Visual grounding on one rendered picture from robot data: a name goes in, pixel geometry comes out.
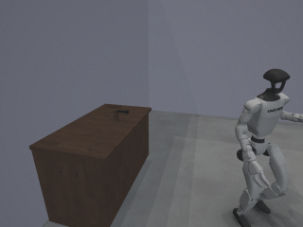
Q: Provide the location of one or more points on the counter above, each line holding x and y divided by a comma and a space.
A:
87, 168

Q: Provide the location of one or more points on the robot head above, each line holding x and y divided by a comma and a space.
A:
274, 76

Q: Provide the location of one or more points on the right robot hand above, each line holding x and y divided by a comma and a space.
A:
254, 168

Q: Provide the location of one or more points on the robot right forearm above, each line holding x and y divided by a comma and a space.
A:
245, 145

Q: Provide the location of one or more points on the tap lever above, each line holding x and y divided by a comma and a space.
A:
126, 112

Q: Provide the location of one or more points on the robot left forearm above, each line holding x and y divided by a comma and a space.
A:
295, 117

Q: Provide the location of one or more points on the right robot upper arm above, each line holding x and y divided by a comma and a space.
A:
250, 107

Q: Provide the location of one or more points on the left robot shin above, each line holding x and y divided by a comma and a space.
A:
268, 194

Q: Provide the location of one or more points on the left robot upper arm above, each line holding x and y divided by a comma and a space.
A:
286, 99

